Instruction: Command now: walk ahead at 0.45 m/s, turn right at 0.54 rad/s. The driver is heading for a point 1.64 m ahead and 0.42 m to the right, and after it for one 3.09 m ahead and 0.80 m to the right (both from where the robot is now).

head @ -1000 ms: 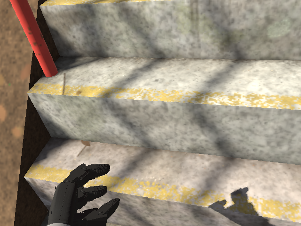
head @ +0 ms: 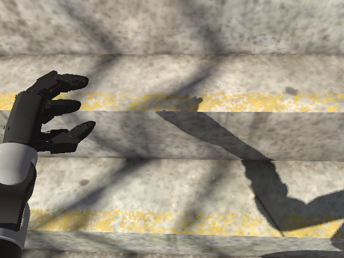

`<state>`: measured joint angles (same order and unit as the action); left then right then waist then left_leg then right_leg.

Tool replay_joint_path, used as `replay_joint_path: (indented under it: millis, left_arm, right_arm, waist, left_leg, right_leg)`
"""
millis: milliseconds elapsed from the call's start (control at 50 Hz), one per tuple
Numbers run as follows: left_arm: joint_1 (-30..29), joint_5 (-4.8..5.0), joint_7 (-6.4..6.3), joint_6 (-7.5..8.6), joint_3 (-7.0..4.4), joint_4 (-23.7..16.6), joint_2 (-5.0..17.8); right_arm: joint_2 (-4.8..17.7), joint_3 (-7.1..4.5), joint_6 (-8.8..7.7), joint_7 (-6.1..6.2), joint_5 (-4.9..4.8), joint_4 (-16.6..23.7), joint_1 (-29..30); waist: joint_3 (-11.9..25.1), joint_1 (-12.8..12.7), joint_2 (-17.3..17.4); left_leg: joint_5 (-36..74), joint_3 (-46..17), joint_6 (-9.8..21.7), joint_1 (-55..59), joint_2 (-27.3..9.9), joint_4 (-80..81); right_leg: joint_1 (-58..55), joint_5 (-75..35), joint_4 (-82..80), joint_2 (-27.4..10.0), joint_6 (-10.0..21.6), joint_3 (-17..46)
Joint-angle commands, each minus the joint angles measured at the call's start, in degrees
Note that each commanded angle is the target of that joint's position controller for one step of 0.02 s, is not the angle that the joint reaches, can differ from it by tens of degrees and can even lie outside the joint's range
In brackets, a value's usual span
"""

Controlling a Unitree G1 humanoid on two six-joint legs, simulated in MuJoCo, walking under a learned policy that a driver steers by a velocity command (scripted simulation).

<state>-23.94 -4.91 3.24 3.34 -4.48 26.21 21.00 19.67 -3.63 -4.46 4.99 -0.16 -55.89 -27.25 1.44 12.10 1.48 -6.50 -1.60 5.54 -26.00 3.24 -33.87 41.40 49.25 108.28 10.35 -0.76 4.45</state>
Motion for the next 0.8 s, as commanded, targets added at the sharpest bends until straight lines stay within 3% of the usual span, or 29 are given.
replay_joint_path:
  millis: [20, 40, 60, 80, 100, 120, 140, 160, 180, 200, 220, 240, 260, 280, 300, 320, 340, 360, 380, 400, 440, 460, 500, 560, 660, 680, 700, 740, 800]
  left_arm:
    - [-12.7, -3.34, 3.28, -0.79, 11.87, -18.1, -19.3]
    - [3.5, 0.46, 4.36, 1.30, 13.43, -13.0, -20.0]
    - [19.7, 5.08, 1.47, 0.11, 11.28, -8.5, -13.7]
    - [28.5, 4.99, 0.37, -1.57, 9.01, -2.0, -4.6]
    - [38.8, -1.81, 1.14, -3.28, 8.81, 8.7, -11.1]
    - [40.7, -1.38, 3.55, -6.38, 9.05, 16.1, -10.2]
    - [41.2, -4.07, 7.38, -8.58, 8.62, 22.1, -10.9]
    - [43.1, -3.47, 8.37, -8.78, 6.13, 22.1, -4.3]
    - [30.2, -2.97, 10.13, -8.66, 5.06, 16.4, -0.8]
    - [21.3, -1.69, 9.50, -6.81, 1.71, 14.9, 3.7]
    - [10.4, -2.31, 9.76, -5.80, 1.13, 11.6, 6.2]
    - [5.0, -2.30, 9.34, -5.80, 0.67, 8.5, 8.9]
    - [11.5, 4.99, 0.00, -4.21, -1.39, 13.3, 4.1]
    - [7.9, 6.19, -3.03, -2.39, -1.16, 9.1, 8.6]
    - [7.9, 7.46, -4.20, 0.68, -1.25, 7.2, 7.7]
    - [5.1, 9.05, -3.82, 1.09, -0.82, 5.0, 6.2]
    - [8.8, 10.69, -3.01, 0.88, 0.20, 4.4, -0.6]
    - [21.9, 11.22, -2.18, 0.84, 1.80, 4.3, -9.0]
    - [23.2, 7.60, -0.86, 0.27, 2.36, 6.9, -11.3]
    - [24.9, 5.92, 0.36, -0.90, 1.58, 5.4, -11.1]
    - [18.1, 1.94, -1.37, -2.91, 0.54, 1.1, -8.3]
    - [19.5, 1.60, -2.20, -4.52, 0.56, 0.6, -8.1]
    - [23.5, 1.85, -2.90, -5.73, 0.58, 2.7, -7.5]
    - [26.8, 1.81, -3.50, -6.21, 1.27, 3.6, -10.4]
    - [38.9, 2.40, -4.30, -7.96, -0.52, 8.3, -6.5]
    - [40.7, 6.90, -0.46, -4.81, 1.28, 16.5, -3.6]
    - [45.0, 5.11, 1.09, -3.71, 0.82, 18.7, -2.7]
    - [49.3, 1.49, 4.18, -2.44, 2.03, 23.2, -1.5]
    - [55.5, 2.16, 4.19, -0.58, 3.52, 26.3, -3.8]
  right_arm:
    - [-11.4, 6.01, 2.28, -2.06, 0.00, -8.1, -27.9]
    - [-2.9, 4.34, 3.92, -4.44, 4.37, -2.2, -7.4]
    - [-0.5, 4.08, 3.79, -7.60, 4.17, 0.1, 0.9]
    - [-4.7, 5.38, 3.13, -7.73, 3.98, 5.6, 6.4]
    - [-6.4, 5.41, 2.39, -2.62, -2.31, 10.4, 17.1]
    - [-11.8, 6.47, 4.02, -0.11, -3.91, 8.6, -4.2]
    - [-16.2, 6.89, 7.68, -1.92, -1.26, 11.2, -13.1]
    - [-10.3, 5.94, 8.59, -6.18, 0.74, 19.1, -17.8]
    - [-2.2, 4.25, 7.77, -7.46, 1.17, 23.7, -18.7]
    - [-2.4, 5.07, 5.28, -7.65, 1.18, 27.5, -11.9]
    - [-5.2, 6.77, 4.63, -7.41, 0.35, 32.9, -7.3]
    - [-3.3, 6.96, 5.22, -6.90, 2.29, 35.9, -3.5]
    - [-2.5, 3.62, 5.66, -0.70, 3.57, 24.5, -4.2]
    - [-1.4, 3.38, 8.31, 1.72, 4.42, 21.5, -15.6]
    - [-0.5, 2.01, 10.65, 2.40, 2.98, 19.7, -26.8]
    - [-3.1, 2.17, 11.26, 2.90, 4.84, 15.8, -33.8]
    - [-2.1, 2.19, 10.11, 2.61, 5.17, 15.4, -28.5]
    - [2.3, 1.11, 7.05, 2.47, 5.84, 14.2, -16.0]
    - [1.4, -0.20, 6.47, 2.08, 4.86, 16.4, -2.4]
    - [1.1, -1.30, 5.98, 1.47, 3.81, 20.4, 7.1]
    - [-9.1, 1.26, 4.89, 2.07, 3.36, 22.1, 16.3]
    - [-11.5, 2.02, 4.51, 2.59, 3.83, 22.4, 17.9]
    - [-8.6, 1.55, 2.98, 2.98, 4.31, 23.7, 20.6]
    - [-4.6, 0.50, 2.03, 1.94, 4.22, 23.6, 21.1]
    - [-2.1, 0.92, 3.61, 3.10, 4.01, 28.6, 31.9]
    - [-9.0, 8.01, 1.36, -1.93, -1.22, 36.9, 37.6]
    - [-7.3, 8.44, 1.46, -3.48, -1.09, 36.0, 43.8]
    - [-7.0, 9.34, 3.02, -4.55, -1.57, 37.2, 38.9]
    - [-4.5, 8.21, 4.09, -7.45, -2.28, 33.1, 32.3]
  waist:
    - [13.1, -0.7, 0.2]
    - [11.6, -11.9, -5.4]
    - [10.6, -25.5, -14.2]
    - [15.1, -27.4, -22.1]
    - [-2.7, -30.6, -12.8]
    - [-14.4, -18.1, -17.8]
    - [-23.8, -4.0, -16.4]
    - [-3.0, -0.4, -14.6]
    - [15.2, -0.5, -13.7]
    - [18.3, -1.3, -14.6]
    - [16.9, 4.7, -14.0]
    - [13.9, 8.9, -6.6]
    - [-4.1, 5.0, -9.0]
    - [-1.8, 13.3, -3.8]
    - [8.7, 17.6, -12.0]
    - [10.3, 19.6, -10.6]
    - [10.1, 13.3, -4.1]
    - [21.8, -2.4, 17.7]
    - [27.6, -7.7, 17.2]
    - [22.5, -10.8, 11.8]
    - [3.7, -12.8, 2.5]
    - [1.7, -14.6, -0.2]
    - [0.4, -14.4, -3.5]
    - [0.4, -14.4, -0.7]
    - [3.2, -17.6, 3.7]
    - [-3.3, -8.2, 19.1]
    - [-1.3, -11.7, 14.6]
    - [6.1, -9.0, 1.6]
    - [7.7, -8.9, 4.4]
  left_leg:
    - [50.1, -17.3, 1.6, 23.6, -5.1, 4.3]
    - [22.0, -6.8, 2.5, -29.8, 0.1, 9.6]
    - [-0.2, -5.9, 0.8, -57.3, -2.8, 2.9]
    - [-20.3, -7.8, -2.8, -54.2, -2.9, -9.8]
    - [-30.8, -6.0, -2.5, -50.7, 2.4, -24.7]
    - [-64.4, -6.5, -5.1, -46.9, 10.5, -60.0]
    - [-68.9, -10.9, -4.9, -56.5, 14.6, -75.1]
    - [-61.6, -6.1, -7.1, -65.4, 16.3, -95.6]
    - [-59.0, -3.4, -8.7, -71.2, 13.6, -107.1]
    - [-53.6, 0.1, -8.8, -72.9, 8.3, -107.0]
    - [-50.0, 1.8, -8.5, -64.6, 6.9, -99.0]
    - [-43.3, 8.0, -8.2, -52.2, 5.8, -76.3]
    - [-37.3, 14.6, -5.1, -39.3, 11.5, -65.3]
    - [-26.7, 15.9, -4.1, -15.0, 13.4, -57.5]
    - [-27.1, 12.8, -1.6, 0.0, 6.3, -52.8]
    - [-29.8, 9.1, 0.5, 0.6, 5.1, -50.3]
    - [-27.0, 2.8, 5.9, -5.7, 2.6, -30.4]
    - [-18.8, -17.8, 13.4, 9.6, -3.9, -18.5]
    - [-35.8, -27.7, 14.0, 6.7, -5.4, -10.9]
    - [-51.6, -33.6, 12.2, -5.0, -8.1, -7.1]
    - [-52.3, -30.8, 8.8, -24.7, -12.1, -10.2]
    - [-49.3, -24.9, 8.0, -27.9, -12.2, -14.8]
    - [-44.4, -17.2, 7.3, -26.3, -15.0, -17.6]
    - [-48.8, -19.4, 6.8, -21.0, -17.9, -13.5]
    - [-47.0, -10.3, 4.2, -21.0, -19.9, -15.9]
    - [-35.2, 4.4, -1.3, -30.2, -8.8, -18.9]
    - [-31.9, 4.1, -1.6, -27.9, -10.8, -19.3]
    - [-25.2, 1.6, -1.7, -23.5, -15.0, -23.3]
    - [-42.1, -13.1, -1.0, -28.7, -21.5, -22.1]
  right_leg:
    - [20.2, 12.2, -37.8, -9.7, 8.9, 4.9]
    - [-35.7, -29.2, -55.8, -11.4, 10.7, 5.4]
    - [-62.0, -45.9, -58.6, -12.3, 5.0, 8.3]
    - [-70.6, -59.1, -67.9, -17.3, 2.4, 17.5]
    - [-70.4, -56.2, -111.9, -21.1, -1.9, 12.9]
    - [-67.5, -77.2, -140.3, -26.4, -0.4, 5.7]
    - [-70.7, -115.1, -133.7, -23.1, 6.6, -0.8]
    - [-92.4, -170.4, -89.2, -34.1, 18.9, 0.3]
    - [-97.8, -156.8, -78.7, -41.8, 22.2, -0.2]
    - [-89.8, -137.5, -76.6, -40.7, 19.4, -1.0]
    - [-71.8, -127.3, -78.9, -35.6, 17.4, -3.1]
    - [-54.5, -119.3, -84.6, -27.6, 17.0, -6.3]
    - [-33.9, -104.6, -100.3, -17.1, 10.1, -14.2]
    - [-16.8, -119.9, -98.1, -18.6, 11.9, -12.1]
    - [-25.9, -134.1, -88.9, -24.9, 11.0, -9.1]
    - [-30.8, -143.9, -78.7, -25.5, 10.2, -7.7]
    - [-39.6, -137.8, -53.8, -15.3, 5.9, -10.0]
    - [-25.5, -84.6, -32.7, -5.1, 5.5, -2.4]
    - [-23.4, -46.4, -15.3, 0.2, 4.6, 4.1]
    - [-19.7, -45.6, -9.0, -1.1, 4.3, 4.5]
    - [-10.2, -44.5, -6.6, -5.9, 3.8, 2.4]
    - [-10.3, -44.0, -7.4, -7.1, 3.2, 0.9]
    - [-7.7, -49.4, -6.3, -6.9, 2.7, -3.3]
    - [-2.1, -47.3, -3.6, -6.2, 3.4, -1.8]
    - [-9.1, -47.9, -13.0, -5.4, 2.4, -5.1]
    - [-1.2, -55.1, -14.4, -5.8, 3.4, 4.7]
    - [0.9, -55.3, -19.8, -5.6, 2.9, 2.5]
    - [-4.5, -58.2, -42.1, -9.9, 4.7, -2.1]
    - [-19.5, -64.0, -62.7, -15.2, 6.4, -4.1]
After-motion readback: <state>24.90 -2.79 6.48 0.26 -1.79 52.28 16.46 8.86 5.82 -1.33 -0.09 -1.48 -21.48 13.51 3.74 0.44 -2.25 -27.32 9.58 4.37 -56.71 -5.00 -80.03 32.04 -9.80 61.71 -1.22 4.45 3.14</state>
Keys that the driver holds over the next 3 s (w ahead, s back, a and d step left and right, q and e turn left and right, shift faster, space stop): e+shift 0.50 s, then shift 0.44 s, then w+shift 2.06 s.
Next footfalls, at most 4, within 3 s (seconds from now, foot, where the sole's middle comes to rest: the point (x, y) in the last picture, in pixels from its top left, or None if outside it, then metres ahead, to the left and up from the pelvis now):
0.14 right None -0.07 -0.10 -0.78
0.36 left None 0.28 0.04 -0.55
0.86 right None -0.02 -0.05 -0.78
1.38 left None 0.20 0.13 -0.56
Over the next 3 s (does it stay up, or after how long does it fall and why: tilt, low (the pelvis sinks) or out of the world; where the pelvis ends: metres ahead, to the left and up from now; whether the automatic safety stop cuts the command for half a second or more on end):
stays up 0.52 0.06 0.44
